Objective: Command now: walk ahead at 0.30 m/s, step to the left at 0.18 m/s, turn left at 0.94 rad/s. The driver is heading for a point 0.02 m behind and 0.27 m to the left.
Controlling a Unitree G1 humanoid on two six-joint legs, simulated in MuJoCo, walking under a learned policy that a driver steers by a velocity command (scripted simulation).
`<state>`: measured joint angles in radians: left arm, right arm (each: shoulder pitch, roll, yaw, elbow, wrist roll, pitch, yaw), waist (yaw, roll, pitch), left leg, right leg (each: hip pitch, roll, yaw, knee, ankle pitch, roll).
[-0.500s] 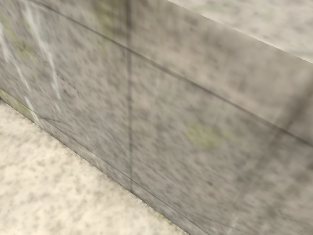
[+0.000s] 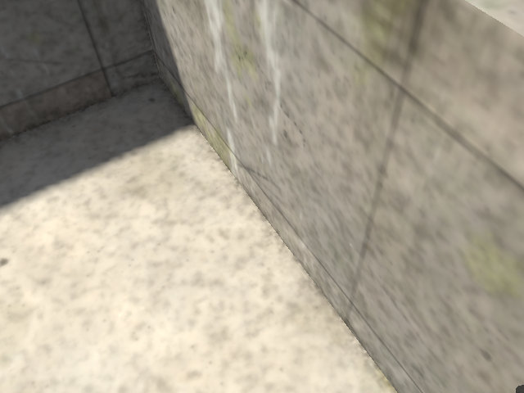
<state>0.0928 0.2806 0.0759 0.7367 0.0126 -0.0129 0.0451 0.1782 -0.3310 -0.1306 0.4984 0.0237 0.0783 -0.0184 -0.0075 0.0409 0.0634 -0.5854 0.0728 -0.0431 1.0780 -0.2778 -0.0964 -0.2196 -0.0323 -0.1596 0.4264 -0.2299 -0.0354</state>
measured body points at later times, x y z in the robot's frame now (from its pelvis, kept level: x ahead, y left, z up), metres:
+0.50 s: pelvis +0.10 +0.17 +0.00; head +0.12 +0.21 +0.45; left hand +0.15 +0.47 -0.13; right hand +0.28 -0.07 -0.08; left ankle +0.07 +0.24 -0.74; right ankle +0.16 +0.02 -0.66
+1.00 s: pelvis +0.17 +0.20 -0.01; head +0.19 +0.21 +0.44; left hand +0.26 +0.50 -0.11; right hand +0.36 -0.03 -0.13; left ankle +0.06 +0.24 -0.74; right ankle +0.25 +0.08 -0.74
